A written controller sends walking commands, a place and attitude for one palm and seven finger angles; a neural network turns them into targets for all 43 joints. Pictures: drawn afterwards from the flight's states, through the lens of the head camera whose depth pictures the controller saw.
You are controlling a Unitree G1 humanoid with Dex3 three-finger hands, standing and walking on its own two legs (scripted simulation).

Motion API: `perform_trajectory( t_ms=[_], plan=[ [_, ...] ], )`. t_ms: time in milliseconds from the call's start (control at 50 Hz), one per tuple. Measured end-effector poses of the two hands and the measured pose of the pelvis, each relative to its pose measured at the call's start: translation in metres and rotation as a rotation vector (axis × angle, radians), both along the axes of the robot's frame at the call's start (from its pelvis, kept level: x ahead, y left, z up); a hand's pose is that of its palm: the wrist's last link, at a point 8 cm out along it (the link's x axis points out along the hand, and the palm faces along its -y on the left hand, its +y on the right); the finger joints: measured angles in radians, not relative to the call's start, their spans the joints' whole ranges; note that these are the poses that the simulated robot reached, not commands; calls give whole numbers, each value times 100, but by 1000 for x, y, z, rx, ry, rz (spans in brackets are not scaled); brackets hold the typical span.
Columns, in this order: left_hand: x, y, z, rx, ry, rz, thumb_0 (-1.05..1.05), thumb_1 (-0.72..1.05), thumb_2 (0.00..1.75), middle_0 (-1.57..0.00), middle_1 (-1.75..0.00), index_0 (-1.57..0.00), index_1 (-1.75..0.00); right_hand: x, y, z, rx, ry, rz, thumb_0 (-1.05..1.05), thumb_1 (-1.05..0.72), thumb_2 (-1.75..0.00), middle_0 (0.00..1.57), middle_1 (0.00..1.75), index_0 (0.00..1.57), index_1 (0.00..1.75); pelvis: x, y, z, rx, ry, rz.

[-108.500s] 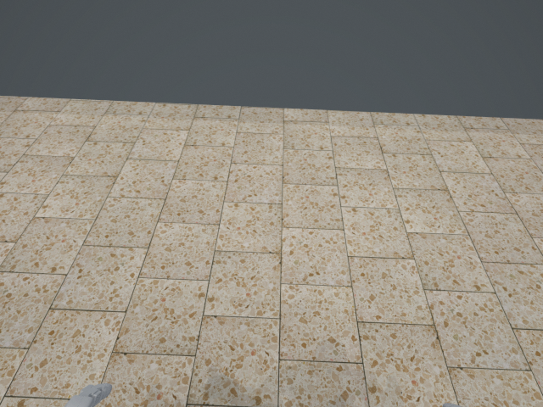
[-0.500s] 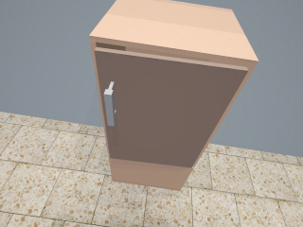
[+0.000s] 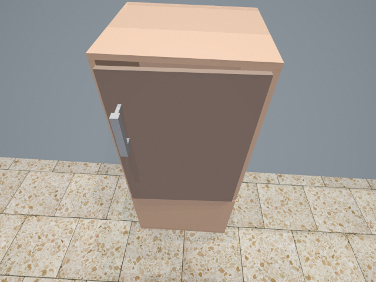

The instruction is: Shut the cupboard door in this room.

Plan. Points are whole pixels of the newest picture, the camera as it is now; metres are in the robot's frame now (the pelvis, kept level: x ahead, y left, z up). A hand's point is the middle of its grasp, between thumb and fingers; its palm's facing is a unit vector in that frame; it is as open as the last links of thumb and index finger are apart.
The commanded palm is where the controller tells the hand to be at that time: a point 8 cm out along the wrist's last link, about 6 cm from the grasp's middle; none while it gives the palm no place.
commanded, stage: come to a stop and stand still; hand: left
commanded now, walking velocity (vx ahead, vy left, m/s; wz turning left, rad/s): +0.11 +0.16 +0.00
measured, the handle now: (122, 131) +0.49 +0.20 +0.04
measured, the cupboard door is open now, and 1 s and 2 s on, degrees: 2 2 2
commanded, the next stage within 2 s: look again from close up in 0.56 s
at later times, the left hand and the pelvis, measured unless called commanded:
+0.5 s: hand out of the picture +0.02 +0.17 -0.19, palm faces +0.04 -0.99 -0.12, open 7.3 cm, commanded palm none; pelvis +0.04 +0.02 -0.01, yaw -1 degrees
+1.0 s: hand out of the picture +0.03 +0.22 -0.18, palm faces -0.01 -0.97 -0.24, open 7.3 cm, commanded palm none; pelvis +0.01 +0.03 -0.01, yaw +0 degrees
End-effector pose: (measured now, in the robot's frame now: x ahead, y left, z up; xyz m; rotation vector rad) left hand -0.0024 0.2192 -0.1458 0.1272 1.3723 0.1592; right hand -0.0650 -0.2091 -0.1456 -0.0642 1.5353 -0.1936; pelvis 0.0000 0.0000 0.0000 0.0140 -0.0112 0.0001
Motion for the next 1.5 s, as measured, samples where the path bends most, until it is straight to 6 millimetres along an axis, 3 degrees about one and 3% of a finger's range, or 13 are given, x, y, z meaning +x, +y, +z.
perform_trajectory(
  t_ms=[100,240,360,480,620,780,1040,1260,1300,1360,1420,1460,1500],
  plan=[
    [-22,-16,1,-34,54,30,1,92,90,-20,-30,-20,-30,28,-11,4,-12,-54,22,1,-91,-90,20,30,20,30,9,-2,2,-3,0,-3],
    [-34,-23,-14,-96,144,66,1,91,90,-20,-30,-20,-30,93,-5,-1,-58,-145,92,1,-91,-90,20,30,20,30,27,11,-9,-31,5,10],
    [-18,-18,-20,-108,163,68,1,91,90,-20,-30,-20,-30,136,2,4,-94,-206,125,1,-94,-90,20,30,20,30,39,19,-9,-9,5,-3],
    [11,-4,-17,-74,108,25,1,91,90,-20,-30,-20,-30,158,11,4,-79,-265,114,1,-93,-90,20,30,20,30,42,23,-6,-7,3,-11],
    [36,15,-10,-15,29,-4,1,92,90,-20,-30,-20,-30,150,10,3,-68,-269,94,-1,-94,-90,20,30,21,30,39,23,-4,-2,-11,-9],
    [38,32,-5,37,-31,-50,1,92,90,-20,-30,-20,-30,121,4,-6,-58,-250,99,0,-93,-90,20,30,20,30,25,29,-10,-32,-8,-4],
    [22,45,-2,53,-29,-62,1,91,90,-20,-30,-20,-30,70,22,-14,-7,-175,78,1,-92,-90,20,30,20,30,6,34,-12,-15,-17,-8],
    [-2,33,-8,12,35,-47,1,91,90,-20,-30,-20,-30,70,16,-6,-28,-160,84,1,-91,-90,20,30,20,30,6,31,-9,-20,-3,-13],
    [27,39,9,15,-142,46,1,91,90,-20,-30,-21,-30,83,10,2,-79,-265,103,1,-91,-90,20,30,21,30,4,30,-11,-23,-1,-4],
    [95,46,69,75,-605,72,2,91,89,-21,-31,-22,-31,114,-2,14,-129,-495,124,1,-91,-90,20,30,21,30,1,28,-14,-11,15,7],
    [153,40,123,77,-972,32,2,91,90,-23,-34,-23,-34,153,-13,24,-144,-705,141,1,-91,-90,20,30,21,30,-7,27,-22,-14,36,31],
    [177,34,145,45,-1167,-19,2,92,90,-26,-36,-26,-36,178,-19,31,-150,-826,156,1,-91,-90,20,30,21,30,-14,24,-30,-19,71,30],
    [186,27,150,-16,-1321,-73,1,92,90,-28,-39,-28,-39,200,-24,37,-156,-919,181,1,-91,-90,20,30,20,30,-20,19,-41,-16,115,17]
  ],
)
